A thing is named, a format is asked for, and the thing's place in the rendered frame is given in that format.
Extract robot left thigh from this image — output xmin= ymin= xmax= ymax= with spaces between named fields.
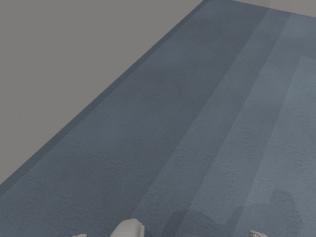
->
xmin=110 ymin=219 xmax=145 ymax=237

